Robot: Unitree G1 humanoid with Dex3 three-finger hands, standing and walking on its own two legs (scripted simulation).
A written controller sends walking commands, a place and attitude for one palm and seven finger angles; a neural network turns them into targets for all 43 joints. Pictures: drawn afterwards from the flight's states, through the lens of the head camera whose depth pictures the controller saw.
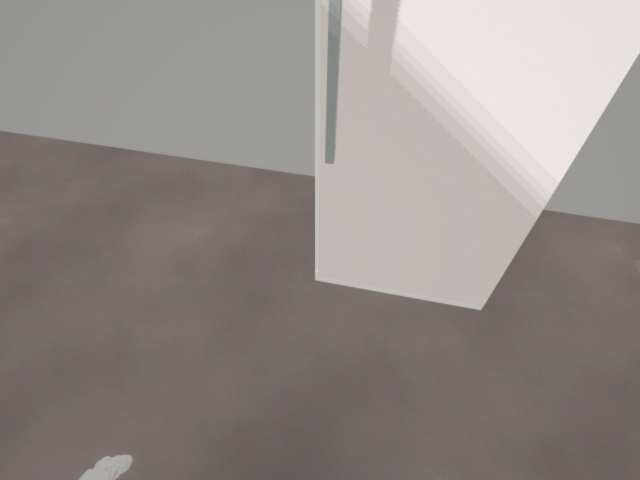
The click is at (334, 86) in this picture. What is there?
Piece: fridge door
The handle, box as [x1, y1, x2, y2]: [325, 0, 341, 163]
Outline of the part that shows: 341,0 329,0 325,162 327,163 333,162 335,148 335,123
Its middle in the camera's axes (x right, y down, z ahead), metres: +0.03 -0.36 +0.79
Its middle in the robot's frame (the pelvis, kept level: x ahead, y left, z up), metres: +0.85 +0.02 +0.12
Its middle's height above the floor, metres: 0.89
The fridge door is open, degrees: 0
